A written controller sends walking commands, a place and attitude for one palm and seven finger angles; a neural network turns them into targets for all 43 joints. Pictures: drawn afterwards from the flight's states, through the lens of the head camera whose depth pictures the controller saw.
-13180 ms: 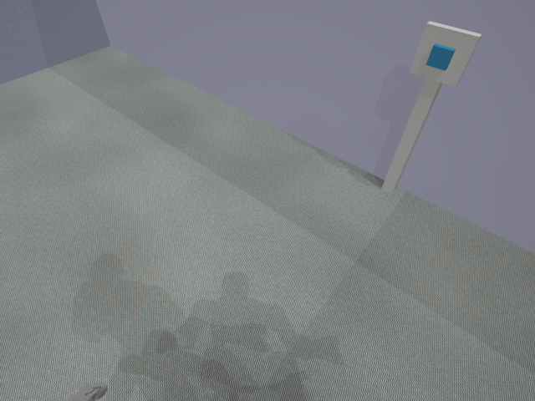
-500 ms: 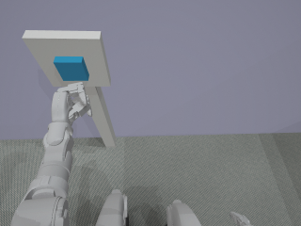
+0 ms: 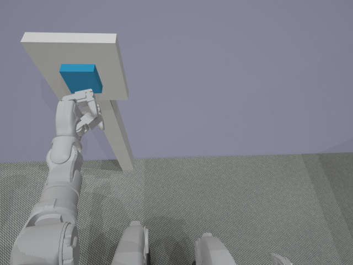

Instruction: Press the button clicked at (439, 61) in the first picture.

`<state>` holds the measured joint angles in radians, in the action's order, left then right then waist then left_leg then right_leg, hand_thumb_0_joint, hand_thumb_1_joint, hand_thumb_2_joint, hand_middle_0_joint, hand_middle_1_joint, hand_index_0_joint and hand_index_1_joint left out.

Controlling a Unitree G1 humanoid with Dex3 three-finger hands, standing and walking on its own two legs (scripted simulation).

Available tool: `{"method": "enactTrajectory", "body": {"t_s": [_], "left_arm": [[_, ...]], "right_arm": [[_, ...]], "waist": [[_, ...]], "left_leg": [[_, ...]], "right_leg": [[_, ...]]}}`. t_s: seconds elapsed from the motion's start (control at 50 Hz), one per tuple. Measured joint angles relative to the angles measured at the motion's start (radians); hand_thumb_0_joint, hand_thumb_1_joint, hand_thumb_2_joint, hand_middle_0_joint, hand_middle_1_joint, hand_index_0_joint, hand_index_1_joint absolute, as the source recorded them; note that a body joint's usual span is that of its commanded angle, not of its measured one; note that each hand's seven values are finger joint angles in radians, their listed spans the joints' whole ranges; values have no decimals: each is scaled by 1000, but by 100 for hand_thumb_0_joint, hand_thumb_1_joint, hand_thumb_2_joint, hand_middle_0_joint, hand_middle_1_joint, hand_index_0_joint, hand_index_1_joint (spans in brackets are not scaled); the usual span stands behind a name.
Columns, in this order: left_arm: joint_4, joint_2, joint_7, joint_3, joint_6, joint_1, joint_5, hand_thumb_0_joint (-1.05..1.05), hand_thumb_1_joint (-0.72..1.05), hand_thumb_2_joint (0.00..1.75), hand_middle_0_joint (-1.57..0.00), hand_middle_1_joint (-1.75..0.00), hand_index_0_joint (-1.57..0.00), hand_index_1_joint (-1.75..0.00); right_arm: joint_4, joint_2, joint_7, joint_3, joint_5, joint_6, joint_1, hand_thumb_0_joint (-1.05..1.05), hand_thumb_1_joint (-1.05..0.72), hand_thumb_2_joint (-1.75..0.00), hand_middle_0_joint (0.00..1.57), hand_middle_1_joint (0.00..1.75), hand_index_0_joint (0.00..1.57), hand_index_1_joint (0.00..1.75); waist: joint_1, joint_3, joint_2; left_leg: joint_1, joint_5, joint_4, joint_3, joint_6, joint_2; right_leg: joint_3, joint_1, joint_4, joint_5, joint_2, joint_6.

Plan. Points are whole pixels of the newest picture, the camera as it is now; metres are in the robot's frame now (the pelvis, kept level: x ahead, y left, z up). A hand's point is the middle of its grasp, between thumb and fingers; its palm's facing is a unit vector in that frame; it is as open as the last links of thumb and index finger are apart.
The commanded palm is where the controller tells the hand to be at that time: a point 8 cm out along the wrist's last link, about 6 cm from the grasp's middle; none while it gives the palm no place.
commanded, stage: press the button with the knuckle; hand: left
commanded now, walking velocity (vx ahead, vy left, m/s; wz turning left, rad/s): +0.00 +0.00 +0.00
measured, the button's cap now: (82, 78) +0.51 +0.23 +0.08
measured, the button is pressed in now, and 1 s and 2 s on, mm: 0 11 0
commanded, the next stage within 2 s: hold the button down briefly in 0.86 s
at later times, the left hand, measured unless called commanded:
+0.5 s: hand (99, 105) +0.46 +0.19 +0.05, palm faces +0.07 -1.00 -0.02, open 3.0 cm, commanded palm +0.44 +0.23 +0.05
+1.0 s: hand (98, 102) +0.47 +0.19 +0.04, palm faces +0.05 -1.00 -0.03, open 2.8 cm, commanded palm +0.49 +0.22 +0.05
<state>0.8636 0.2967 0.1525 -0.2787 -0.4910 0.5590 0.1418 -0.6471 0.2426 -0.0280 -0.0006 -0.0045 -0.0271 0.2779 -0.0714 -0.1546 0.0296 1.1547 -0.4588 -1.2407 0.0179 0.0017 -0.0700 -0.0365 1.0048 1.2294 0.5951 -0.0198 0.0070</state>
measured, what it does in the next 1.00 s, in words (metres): stands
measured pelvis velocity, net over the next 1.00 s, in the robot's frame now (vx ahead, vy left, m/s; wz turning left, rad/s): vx -0.03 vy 0.00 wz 0.00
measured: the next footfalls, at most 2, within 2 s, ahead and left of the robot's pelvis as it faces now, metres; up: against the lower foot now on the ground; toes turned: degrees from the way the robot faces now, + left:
none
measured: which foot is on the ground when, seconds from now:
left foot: down 0.00-1.00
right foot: down 0.00-1.00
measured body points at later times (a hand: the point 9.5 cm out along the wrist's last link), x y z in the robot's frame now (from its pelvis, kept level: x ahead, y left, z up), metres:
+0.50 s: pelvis +0.00 +0.00 -0.01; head +0.11 +0.02 +0.43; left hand +0.45 +0.24 +0.05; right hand +0.05 -0.26 -0.12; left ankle +0.06 +0.12 -0.63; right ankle +0.00 -0.13 -0.63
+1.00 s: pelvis -0.03 +0.00 -0.02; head +0.10 +0.04 +0.41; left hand +0.46 +0.25 +0.05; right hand +0.02 -0.27 -0.13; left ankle +0.06 +0.12 -0.63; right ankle +0.00 -0.13 -0.63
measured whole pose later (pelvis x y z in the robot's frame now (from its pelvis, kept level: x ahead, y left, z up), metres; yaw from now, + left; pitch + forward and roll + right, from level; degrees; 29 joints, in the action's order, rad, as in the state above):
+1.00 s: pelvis -0.03 +0.00 -0.02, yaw +0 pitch +24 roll -5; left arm 1.19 0.46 0.17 -0.32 -0.48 0.90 0.07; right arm -0.68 0.26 -0.04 -0.04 -0.02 -0.02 0.31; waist -0.14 -0.15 0.03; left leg 1.32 -0.43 -1.33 0.06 0.00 -0.07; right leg -0.07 1.15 1.31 0.58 -0.03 0.00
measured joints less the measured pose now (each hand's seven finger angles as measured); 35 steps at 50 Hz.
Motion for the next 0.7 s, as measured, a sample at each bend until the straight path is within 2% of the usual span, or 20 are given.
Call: {"method": "enactTrajectory", "body": {"t_s": [0.22,0.7], "left_arm": [[74,27,0,-37,0,64,-14,2,90,90,-130,-150,-130,-150],[251,92,-2,-58,-17,240,-57,-3,86,95,-130,-150,-130,-150]], "right_arm": [[5,2,8,-1,-5,-16,14,1,-90,-90,20,30,20,30],[-24,10,5,-14,-18,-21,29,1,-90,-90,20,30,21,30]], "waist": [[-18,-2,1],[-44,5,7]], "left_leg": [[17,-2,-9,-5,-5,-4],[96,11,-47,18,-4,1]], "right_leg": [[7,19,6,-2,-3,5],[-14,88,44,-7,-2,2]]}}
